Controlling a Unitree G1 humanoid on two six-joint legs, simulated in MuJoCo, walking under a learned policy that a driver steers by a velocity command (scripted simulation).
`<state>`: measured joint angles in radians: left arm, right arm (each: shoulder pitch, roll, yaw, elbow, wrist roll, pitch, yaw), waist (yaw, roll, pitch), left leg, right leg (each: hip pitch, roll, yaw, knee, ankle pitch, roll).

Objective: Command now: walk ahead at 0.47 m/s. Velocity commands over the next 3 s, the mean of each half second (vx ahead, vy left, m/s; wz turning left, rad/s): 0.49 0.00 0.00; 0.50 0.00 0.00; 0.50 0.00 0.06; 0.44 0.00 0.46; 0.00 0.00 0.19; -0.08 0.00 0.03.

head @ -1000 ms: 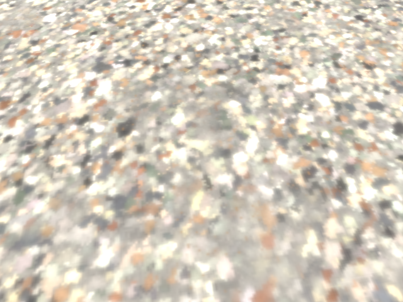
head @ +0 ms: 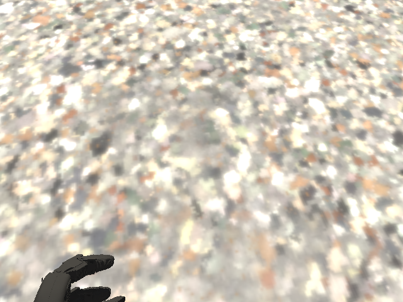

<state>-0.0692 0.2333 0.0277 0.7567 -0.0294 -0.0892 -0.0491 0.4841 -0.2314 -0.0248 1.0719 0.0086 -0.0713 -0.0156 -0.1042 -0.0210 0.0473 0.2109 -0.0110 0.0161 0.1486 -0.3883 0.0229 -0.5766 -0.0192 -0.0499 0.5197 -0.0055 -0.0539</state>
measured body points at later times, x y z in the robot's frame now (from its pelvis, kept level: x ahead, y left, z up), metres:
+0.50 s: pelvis +0.29 +0.00 +0.01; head +0.32 +0.01 +0.46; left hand +0.27 +0.27 -0.13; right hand +0.50 -0.24 -0.08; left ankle +0.47 +0.14 -0.70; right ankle +0.18 -0.11 -0.72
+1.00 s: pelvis +0.57 +0.03 +0.02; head +0.60 +0.04 +0.47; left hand +0.77 +0.27 -0.09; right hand +0.56 -0.24 -0.12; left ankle +0.47 +0.13 -0.72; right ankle +0.77 -0.12 -0.68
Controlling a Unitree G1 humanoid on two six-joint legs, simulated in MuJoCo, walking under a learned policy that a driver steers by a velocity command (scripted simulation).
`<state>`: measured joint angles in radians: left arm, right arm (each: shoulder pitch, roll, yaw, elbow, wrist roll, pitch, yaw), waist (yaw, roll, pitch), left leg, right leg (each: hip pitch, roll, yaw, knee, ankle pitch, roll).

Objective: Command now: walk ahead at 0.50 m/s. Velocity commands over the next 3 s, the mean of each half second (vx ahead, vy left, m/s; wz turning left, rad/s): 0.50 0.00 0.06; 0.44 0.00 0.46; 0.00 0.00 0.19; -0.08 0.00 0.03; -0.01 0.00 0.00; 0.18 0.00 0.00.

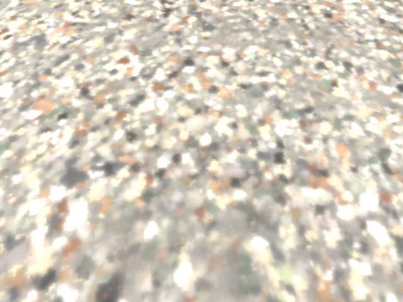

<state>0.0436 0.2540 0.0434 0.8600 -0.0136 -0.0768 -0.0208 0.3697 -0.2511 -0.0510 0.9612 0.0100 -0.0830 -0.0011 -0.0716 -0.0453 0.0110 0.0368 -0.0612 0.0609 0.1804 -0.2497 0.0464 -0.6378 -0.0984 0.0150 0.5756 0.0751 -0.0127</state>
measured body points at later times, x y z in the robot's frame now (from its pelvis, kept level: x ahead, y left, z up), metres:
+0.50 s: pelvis +0.28 -0.04 +0.00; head +0.30 -0.05 +0.45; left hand +0.28 +0.23 -0.13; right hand +0.46 -0.29 -0.11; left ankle +0.47 +0.13 -0.68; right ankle +0.22 -0.13 -0.74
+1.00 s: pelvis +0.56 +0.04 +0.00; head +0.59 +0.07 +0.45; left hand +0.67 +0.35 -0.10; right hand +0.70 -0.22 -0.11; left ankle +0.51 +0.10 -0.74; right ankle +0.78 -0.08 -0.69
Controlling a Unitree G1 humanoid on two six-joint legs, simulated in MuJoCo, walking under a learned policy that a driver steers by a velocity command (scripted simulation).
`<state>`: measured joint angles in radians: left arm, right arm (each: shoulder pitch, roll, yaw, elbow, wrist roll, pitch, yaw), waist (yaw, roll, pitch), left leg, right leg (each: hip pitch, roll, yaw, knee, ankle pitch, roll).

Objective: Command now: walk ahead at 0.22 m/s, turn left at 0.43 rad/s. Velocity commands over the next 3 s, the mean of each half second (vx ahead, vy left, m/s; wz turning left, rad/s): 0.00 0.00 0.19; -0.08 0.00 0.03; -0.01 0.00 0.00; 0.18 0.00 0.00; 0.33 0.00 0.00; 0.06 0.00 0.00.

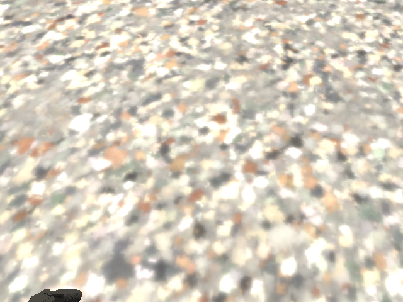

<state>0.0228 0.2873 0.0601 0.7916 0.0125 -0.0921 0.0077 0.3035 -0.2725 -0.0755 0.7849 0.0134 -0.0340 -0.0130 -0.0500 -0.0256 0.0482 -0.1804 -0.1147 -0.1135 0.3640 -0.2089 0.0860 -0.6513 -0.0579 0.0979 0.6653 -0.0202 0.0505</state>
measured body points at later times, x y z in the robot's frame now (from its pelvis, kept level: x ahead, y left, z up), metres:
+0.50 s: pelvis +0.08 -0.02 -0.01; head +0.12 -0.02 +0.43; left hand +0.20 +0.25 -0.13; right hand +0.20 -0.30 -0.14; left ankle +0.04 +0.11 -0.71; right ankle +0.21 -0.13 -0.75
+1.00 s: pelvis +0.01 +0.01 -0.01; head +0.02 +0.02 +0.44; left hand +0.04 +0.29 -0.15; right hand +0.15 -0.22 -0.13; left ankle +0.03 +0.11 -0.75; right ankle -0.02 -0.14 -0.75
